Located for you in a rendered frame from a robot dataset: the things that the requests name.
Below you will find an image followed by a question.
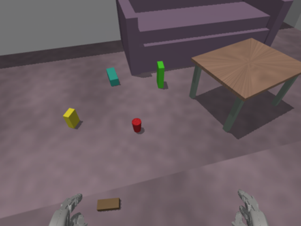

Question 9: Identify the sofa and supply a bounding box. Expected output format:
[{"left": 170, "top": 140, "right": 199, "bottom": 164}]
[{"left": 116, "top": 0, "right": 293, "bottom": 75}]

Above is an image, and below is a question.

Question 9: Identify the left robot hand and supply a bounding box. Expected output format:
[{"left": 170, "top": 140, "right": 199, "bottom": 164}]
[{"left": 48, "top": 194, "right": 87, "bottom": 226}]

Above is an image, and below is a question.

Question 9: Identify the right robot hand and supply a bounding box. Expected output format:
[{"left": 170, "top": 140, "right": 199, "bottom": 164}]
[{"left": 232, "top": 189, "right": 269, "bottom": 226}]

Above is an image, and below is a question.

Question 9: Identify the coffee table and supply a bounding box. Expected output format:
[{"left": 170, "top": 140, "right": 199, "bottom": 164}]
[{"left": 189, "top": 38, "right": 301, "bottom": 132}]

